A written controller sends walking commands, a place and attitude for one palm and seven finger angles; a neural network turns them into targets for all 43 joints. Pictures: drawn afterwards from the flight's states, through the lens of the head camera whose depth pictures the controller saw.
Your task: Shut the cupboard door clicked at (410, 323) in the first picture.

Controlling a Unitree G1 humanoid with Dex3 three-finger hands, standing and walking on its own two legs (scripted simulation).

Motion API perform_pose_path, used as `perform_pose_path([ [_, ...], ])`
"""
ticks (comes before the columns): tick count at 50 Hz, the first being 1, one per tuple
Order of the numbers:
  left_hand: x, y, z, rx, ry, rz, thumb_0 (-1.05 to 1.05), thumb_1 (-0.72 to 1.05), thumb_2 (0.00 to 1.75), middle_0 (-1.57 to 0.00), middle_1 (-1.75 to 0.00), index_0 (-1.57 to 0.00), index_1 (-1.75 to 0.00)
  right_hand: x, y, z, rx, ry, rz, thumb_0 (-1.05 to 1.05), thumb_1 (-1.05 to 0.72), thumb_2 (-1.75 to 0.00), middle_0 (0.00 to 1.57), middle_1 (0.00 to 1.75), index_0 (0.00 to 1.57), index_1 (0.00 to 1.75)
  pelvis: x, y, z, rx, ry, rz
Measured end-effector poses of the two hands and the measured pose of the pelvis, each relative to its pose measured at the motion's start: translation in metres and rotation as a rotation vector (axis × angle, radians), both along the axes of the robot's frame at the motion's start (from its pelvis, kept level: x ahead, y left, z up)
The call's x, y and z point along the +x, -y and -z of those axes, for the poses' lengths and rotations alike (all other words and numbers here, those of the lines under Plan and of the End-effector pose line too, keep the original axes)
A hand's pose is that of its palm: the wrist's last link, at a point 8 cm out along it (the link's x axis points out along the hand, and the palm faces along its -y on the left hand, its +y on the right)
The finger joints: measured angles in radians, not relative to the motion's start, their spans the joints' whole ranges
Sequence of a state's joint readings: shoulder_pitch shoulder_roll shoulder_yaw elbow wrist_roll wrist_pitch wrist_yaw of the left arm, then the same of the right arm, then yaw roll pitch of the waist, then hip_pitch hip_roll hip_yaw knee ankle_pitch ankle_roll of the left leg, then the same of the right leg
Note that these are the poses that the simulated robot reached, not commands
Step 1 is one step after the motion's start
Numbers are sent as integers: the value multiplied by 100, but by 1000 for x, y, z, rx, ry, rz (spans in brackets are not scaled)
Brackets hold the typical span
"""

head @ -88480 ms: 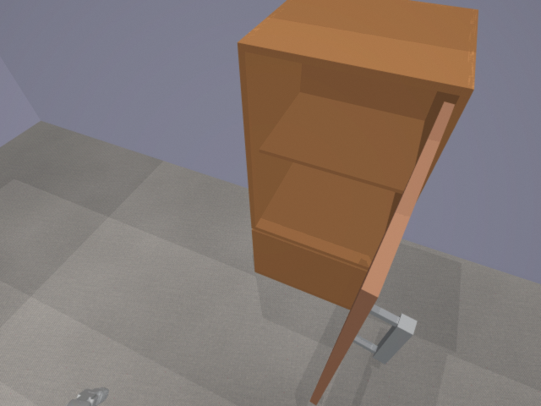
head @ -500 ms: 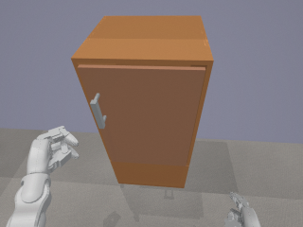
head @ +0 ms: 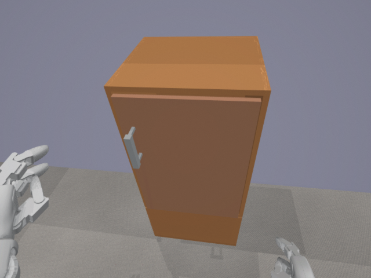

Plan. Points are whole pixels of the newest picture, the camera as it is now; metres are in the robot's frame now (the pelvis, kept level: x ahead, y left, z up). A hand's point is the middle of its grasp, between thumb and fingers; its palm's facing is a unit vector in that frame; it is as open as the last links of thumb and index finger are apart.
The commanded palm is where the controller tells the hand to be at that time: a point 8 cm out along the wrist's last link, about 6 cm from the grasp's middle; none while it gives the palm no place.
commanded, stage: draw the hand back to the body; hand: left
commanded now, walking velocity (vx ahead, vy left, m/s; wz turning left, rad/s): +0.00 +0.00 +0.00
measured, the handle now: (134, 148) +0.48 +0.24 -0.01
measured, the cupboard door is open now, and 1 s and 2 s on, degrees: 0 0 0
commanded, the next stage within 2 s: step back with the hand held close in 0.36 s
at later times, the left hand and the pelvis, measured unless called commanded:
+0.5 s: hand (44, 207) +0.17 +0.26 +0.16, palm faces +0.45 -0.80 -0.40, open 7.4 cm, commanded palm +0.13 +0.29 +0.17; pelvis -0.01 -0.01 +0.00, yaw +0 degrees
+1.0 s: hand (20, 215) +0.16 +0.29 +0.16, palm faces +0.40 -0.78 -0.49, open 7.4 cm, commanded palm +0.10 +0.32 +0.17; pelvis -0.05 +0.03 -0.01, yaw -2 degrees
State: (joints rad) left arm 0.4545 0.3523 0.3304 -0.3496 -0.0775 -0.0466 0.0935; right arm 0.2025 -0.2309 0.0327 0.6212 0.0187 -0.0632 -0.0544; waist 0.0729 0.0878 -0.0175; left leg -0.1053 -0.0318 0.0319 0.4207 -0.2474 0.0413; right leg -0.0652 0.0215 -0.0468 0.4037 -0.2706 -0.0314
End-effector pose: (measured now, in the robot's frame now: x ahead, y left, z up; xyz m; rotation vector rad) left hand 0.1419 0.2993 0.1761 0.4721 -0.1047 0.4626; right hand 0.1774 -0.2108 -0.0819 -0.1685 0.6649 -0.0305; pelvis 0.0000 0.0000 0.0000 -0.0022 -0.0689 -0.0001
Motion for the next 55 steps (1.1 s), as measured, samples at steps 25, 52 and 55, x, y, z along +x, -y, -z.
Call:
perform_pose_path([
  [25, -12, 6, 0, -7, 27, 11, 2, 89, 89, -21, -30, -21, -30, -21, 14, -2, -16, 4, 38, 2, -90, -90, 20, 30, 20, 30, -14, 6, -1, -2, 23, 6],
  [52, -33, -28, -1, 118, 43, 88, 2, 89, 89, -21, -30, -21, -30, -77, 5, -2, -85, -71, 165, 2, -90, -90, 20, 30, 20, 30, -55, -30, 8, -17, -77, 25],
  [55, -44, -32, 2, 117, 61, 79, 2, 89, 89, -21, -30, -21, -30, -87, 3, -1, -97, -71, 157, 2, -90, -90, 20, 30, 20, 30, -63, -31, 11, -23, -77, 20],
])
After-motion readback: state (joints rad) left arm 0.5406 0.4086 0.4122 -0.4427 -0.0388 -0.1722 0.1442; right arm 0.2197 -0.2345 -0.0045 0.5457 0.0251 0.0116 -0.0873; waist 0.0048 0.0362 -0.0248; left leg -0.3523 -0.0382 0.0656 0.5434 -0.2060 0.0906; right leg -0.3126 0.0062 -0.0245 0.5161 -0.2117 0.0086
